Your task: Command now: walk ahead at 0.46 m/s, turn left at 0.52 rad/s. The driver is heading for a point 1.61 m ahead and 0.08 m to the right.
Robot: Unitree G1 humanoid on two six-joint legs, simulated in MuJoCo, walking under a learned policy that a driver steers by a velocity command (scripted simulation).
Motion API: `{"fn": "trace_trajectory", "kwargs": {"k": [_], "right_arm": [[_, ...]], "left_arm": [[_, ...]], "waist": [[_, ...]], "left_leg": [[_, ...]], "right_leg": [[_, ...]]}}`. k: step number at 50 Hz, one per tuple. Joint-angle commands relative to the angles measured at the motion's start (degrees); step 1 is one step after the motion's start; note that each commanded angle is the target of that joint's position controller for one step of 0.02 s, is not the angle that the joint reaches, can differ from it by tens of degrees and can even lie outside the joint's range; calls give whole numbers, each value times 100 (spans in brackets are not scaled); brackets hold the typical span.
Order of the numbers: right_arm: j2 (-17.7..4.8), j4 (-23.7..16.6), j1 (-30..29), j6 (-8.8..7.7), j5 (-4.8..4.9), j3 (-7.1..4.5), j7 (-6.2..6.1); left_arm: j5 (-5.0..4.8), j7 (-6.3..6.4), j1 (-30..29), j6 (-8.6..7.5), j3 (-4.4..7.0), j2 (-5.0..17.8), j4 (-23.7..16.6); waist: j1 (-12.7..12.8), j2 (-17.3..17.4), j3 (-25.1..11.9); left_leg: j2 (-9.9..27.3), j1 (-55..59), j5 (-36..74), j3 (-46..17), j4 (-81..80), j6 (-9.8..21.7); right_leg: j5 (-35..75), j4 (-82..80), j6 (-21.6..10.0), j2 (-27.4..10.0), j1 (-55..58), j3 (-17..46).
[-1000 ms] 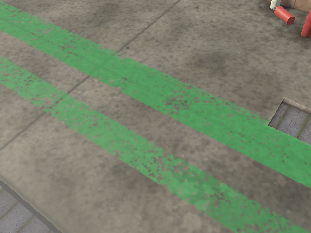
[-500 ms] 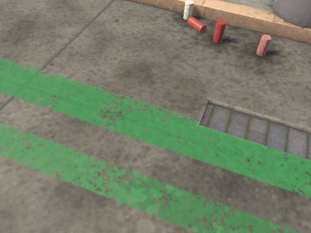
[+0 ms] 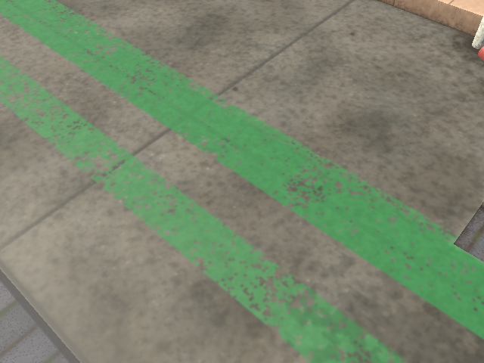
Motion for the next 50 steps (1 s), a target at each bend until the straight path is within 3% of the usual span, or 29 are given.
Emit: {"fn": "trace_trajectory", "kwargs": {"k": [1, 3, 4, 5, 6, 7, 8, 9, 10, 11, 12, 13, 15, 17, 23, 28, 30, 32, 34, 35, 36, 37, 38, 39, 40, 41, 44, 47, 50], "right_arm": [[-43, -768, -1187, -139, 24, 90, 151], [-294, -835, -1082, -126, 5, -9, 174], [-508, -792, -737, -101, -2, -106, 160], [-804, -594, 124, -72, -1, -260, 130], [-1150, -362, 1085, -12, 16, -453, 19], [-1559, -220, 1623, 45, 12, -544, -126], [-1776, -377, 1495, -76, -54, -500, -134], [-1165, -325, 1499, -143, -131, -352, -115], [-978, -194, 1320, -194, -150, -285, -105], [-860, -201, 888, -241, -121, -241, -101], [-633, -236, 552, -289, -174, -167, -86], [-616, -236, 406, -333, -266, -145, -90], [-576, -55, 329, -440, -244, -137, -86], [-631, 127, 389, -524, -250, -143, -93], [-739, 420, 634, -541, -269, -122, -226], [-877, 694, 998, -381, -198, -167, -288], [-950, 732, 998, -262, -159, -197, -330], [-1141, 670, 851, -157, -150, -247, -405], [-1186, 604, 722, -78, -135, -238, -478], [-930, 495, 896, -137, -248, -123, -505], [-129, 239, 1599, -317, -399, 136, -360], [-766, 241, 980, -528, -216, 34, -247], [-932, 31, 445, -636, -11, -10, -190], [-832, -35, 246, -690, -85, 40, -217], [-838, -40, 153, -683, -212, 11, -253], [-854, -35, 251, -623, -255, -19, -258], [-671, 33, 444, -454, -313, 21, -303], [-449, -104, -156, -414, -328, 113, -331], [-375, -184, -730, -459, -253, 144, -278]], "left_arm": [[-102, -19, -112, -28, 263, 1108, -202], [-128, -25, -109, 30, 314, 1305, -117], [-142, -8, -129, 68, 351, 1426, -105], [-154, 9, -203, 121, 371, 1510, -119], [-174, 33, -215, 111, 342, 1456, -198], [5, 30, 35, 45, 170, 843, -456], [-15, -16, 314, -150, -51, 467, -697], [-209, -64, -494, -273, 104, 1003, -767], [-349, -74, -848, -314, 87, 979, -903], [-261, -24, -884, -327, 56, 898, -846], [-163, 1, -846, -263, 94, 904, -727], [-182, -45, -555, -151, 98, 892, -643], [-172, -71, -350, 50, 80, 735, -499], [-144, -43, -626, 156, 72, 662, -552], [-149, -160, -1619, 32, 43, 494, -752], [-170, -403, -2308, -18, -25, 338, -1074], [-157, -503, -2407, -16, -10, 370, -1246], [-134, -535, -2092, 32, 80, 557, -1308], [-141, -463, -754, 73, 342, 1043, -1090], [-161, -352, 104, 130, 497, 1519, -984], [-179, -352, -10, 69, 545, 1968, -1049], [-166, -340, 274, 65, 429, 1369, -1114], [-119, -304, -25, 69, 363, 1161, -1121], [-138, -285, -432, 83, 341, 1084, -1202], [-135, -278, -770, 101, 299, 970, -1287], [-70, -252, -950, 104, 247, 869, -1353], [-107, -182, -1056, 77, 262, 946, -1289], [-155, -77, -931, 127, 310, 1119, -1144], [-182, -40, -692, 198, 322, 1154, -1005]], "waist": [[80, -546, 957], [-150, -775, 584], [-440, -955, 238], [-945, -996, -320], [-1459, -809, -849], [-1323, 316, -1430], [-952, 1188, -2735], [-1340, 366, -2526], [-1181, 266, -1523], [-869, -278, -960], [-654, -256, -651], [-429, 74, -614], [-301, 109, -476], [-333, 56, -138], [-743, -11, 217], [-1054, -67, 445], [-995, -45, 404], [-739, 193, 1], [19, 184, -819], [326, -441, -1480], [-391, -1820, -2063], [183, -1122, -2528], [176, -841, -1640], [-68, -188, -1105], [-282, -6, -714], [-482, -135, -589], [-675, -366, -384], [-509, -500, -211], [-222, -701, -280]], "left_leg": [[-117, 130, -3, 428, -961, 258], [-486, 763, -386, 723, -1212, 528], [-728, 1319, -628, 828, -1237, 689], [-975, 2443, -581, 884, -1373, 880], [-1050, 4061, -356, 647, -1631, 1096], [80, 6205, -705, -1219, -1596, 1522], [1603, 7106, -1893, -4767, -2711, 2596], [1421, 6681, -2010, -4416, -3179, 2171], [1240, 5757, -1704, -3476, -3222, 1915], [1024, 4741, -1155, -2742, -3242, 1706], [738, 4018, -556, -2113, -3330, 1556], [726, 3468, -301, -1863, -3541, 1624], [645, 2910, -92, -1404, -3840, 1676], [574, 2676, 5, -943, -4057, 1585], [393, 3158, 562, 77, -4212, 1122], [813, 4472, 928, 278, -3991, 1067], [951, 4914, 1774, 353, -3617, 999], [920, 5080, 3866, 546, -2823, 841], [649, 4584, 4712, 838, -864, 586], [374, 3199, 2881, 901, 931, 373], [-1001, 527, -2867, 262, 2965, -4], [-851, -128, -2901, -755, 3458, 83], [-548, -494, -2332, -721, 3252, 179], [-286, -337, -1910, -638, 2717, 194], [-143, -46, -1726, -567, 2227, 126], [-42, 318, -1600, -586, 2025, 54], [-21, 583, -1402, -388, 1275, -268], [-197, 826, -407, -237, -38, -450], [-481, 1301, 616, -174, -1260, -441]], "right_leg": [[2292, -592, -905, -1456, -633, 300], [4755, 117, -816, -1511, -228, 75], [6033, 790, -738, -1526, -91, -20], [6664, 1871, -622, -1465, -282, -140], [6150, 3207, -415, -1234, -1185, -247], [1968, 5175, -144, -663, -3365, -111], [-1324, 6950, 28, 283, -4643, 1008], [-811, 7192, -27, -53, -5009, 1751], [-358, 6893, -105, -268, -5224, 1540], [57, 6445, -133, -579, -5015, 1444], [357, 6091, -164, -779, -4665, 1431], [530, 6039, -144, -887, -4255, 1478], [672, 5843, -14, -947, -4043, 1432], [1103, 5524, 87, -954, -4386, 1419], [3001, 3394, 32, -595, -4638, 1344], [2723, 2384, -197, -446, -5144, 1148], [2078, 2225, -357, -337, -5206, 967], [1391, 2210, -578, 27, -4500, 583], [1484, 1837, -922, 480, -2547, 450], [1783, 1806, -1304, -337, -683, 1728], [1065, 1378, -2522, -1785, 1362, 5115], [489, 775, -2481, -1779, 1728, 5692], [738, 650, -2155, -1613, 1113, 4748], [1290, 606, -1971, -1374, 193, 4100], [1947, 507, -1880, -1164, -571, 3660], [2336, 348, -1873, -1009, -1083, 3389], [2977, 157, -1889, -786, -1848, 2904], [2873, 185, -1640, -411, -2351, 2414], [2271, 352, -1373, -274, -2359, 2368]]}}
Keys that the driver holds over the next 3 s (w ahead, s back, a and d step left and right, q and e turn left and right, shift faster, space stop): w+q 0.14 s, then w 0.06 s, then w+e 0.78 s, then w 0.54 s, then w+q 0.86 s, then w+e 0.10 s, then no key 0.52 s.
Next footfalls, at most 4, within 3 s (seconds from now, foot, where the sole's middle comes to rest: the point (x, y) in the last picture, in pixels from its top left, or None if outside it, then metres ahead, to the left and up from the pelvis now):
0.12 left None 0.26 0.14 -0.77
0.70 right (299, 326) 0.59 -0.05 -0.77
1.16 left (253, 233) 0.89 0.10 -0.77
1.68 right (348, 193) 1.08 -0.22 -0.77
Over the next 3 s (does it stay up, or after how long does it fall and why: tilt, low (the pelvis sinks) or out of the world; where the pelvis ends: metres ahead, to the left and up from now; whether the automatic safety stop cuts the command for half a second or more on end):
stays up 1.56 -0.07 0.00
